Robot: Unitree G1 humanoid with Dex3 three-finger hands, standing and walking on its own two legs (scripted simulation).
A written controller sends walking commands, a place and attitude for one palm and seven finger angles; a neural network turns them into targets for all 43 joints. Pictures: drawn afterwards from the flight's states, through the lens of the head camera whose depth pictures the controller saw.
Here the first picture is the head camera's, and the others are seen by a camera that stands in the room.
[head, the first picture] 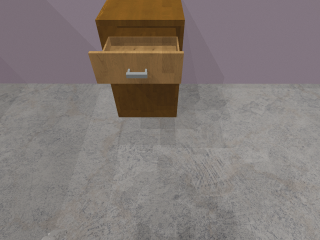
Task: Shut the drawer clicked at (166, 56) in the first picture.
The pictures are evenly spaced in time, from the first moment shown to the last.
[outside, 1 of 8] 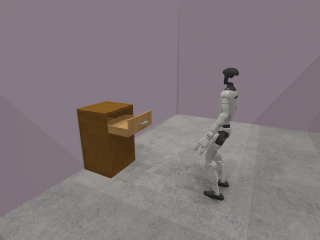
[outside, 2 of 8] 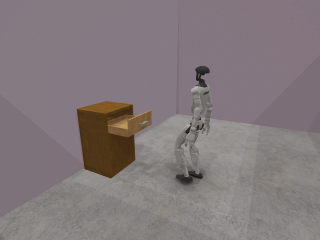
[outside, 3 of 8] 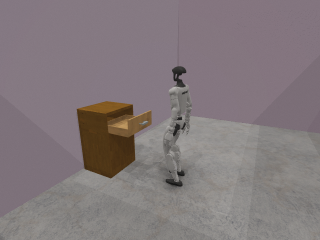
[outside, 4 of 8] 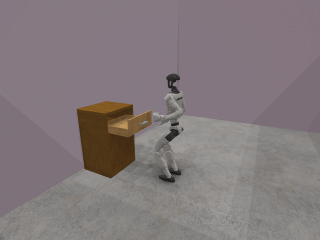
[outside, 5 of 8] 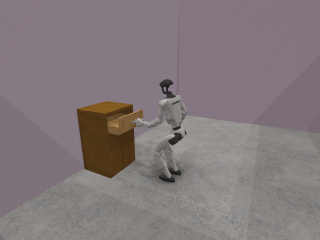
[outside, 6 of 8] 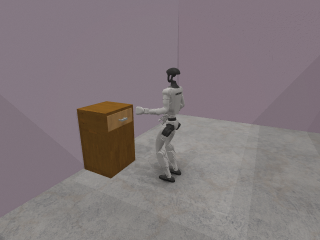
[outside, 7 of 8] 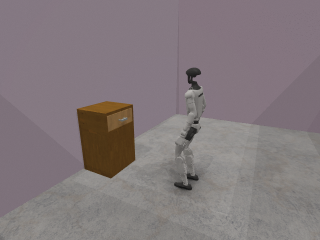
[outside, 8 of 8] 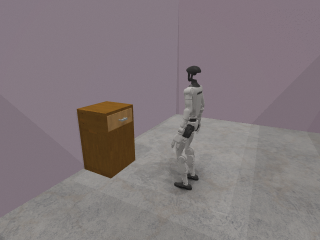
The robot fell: no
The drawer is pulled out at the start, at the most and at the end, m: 0.29 0.29 0.00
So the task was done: yes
